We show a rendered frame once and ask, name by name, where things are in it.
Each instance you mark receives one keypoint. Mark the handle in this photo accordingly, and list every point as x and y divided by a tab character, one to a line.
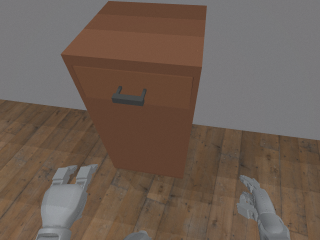
128	99

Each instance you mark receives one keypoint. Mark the robot right hand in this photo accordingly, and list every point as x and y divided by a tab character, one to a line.
251	206

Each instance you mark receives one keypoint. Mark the robot right forearm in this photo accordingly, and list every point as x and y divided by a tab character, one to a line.
271	227

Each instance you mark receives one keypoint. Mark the cabinet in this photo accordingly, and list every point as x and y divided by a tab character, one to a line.
156	38

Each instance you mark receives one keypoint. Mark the drawer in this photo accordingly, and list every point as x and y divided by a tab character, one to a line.
161	89

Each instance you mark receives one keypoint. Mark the robot left forearm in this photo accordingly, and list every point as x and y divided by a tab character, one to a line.
54	233

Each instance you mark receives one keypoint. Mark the robot left hand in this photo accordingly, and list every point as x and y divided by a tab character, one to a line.
64	203

